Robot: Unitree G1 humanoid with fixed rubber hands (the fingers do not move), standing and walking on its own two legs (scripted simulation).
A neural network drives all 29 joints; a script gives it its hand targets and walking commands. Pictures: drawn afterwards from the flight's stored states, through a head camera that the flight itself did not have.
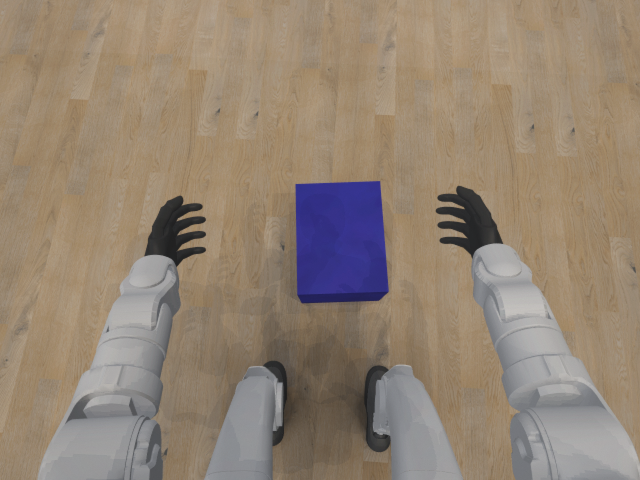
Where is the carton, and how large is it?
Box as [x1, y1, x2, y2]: [295, 181, 388, 302]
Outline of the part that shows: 379,181 295,184 297,294 301,302 378,300 388,291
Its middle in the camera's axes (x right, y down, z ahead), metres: +0.05 +0.00 +1.04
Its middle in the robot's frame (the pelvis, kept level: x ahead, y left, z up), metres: +0.53 -0.03 -0.60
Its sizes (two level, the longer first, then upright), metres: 0.283 0.216 0.177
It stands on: the floor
